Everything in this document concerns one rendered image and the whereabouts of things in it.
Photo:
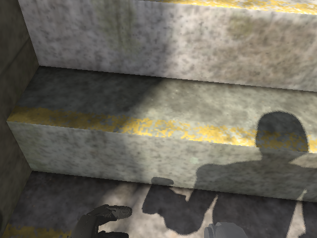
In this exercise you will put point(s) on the robot right thigh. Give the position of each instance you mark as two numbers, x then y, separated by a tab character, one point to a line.
224	230

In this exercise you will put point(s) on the robot left hand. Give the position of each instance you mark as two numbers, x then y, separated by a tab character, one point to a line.
87	226

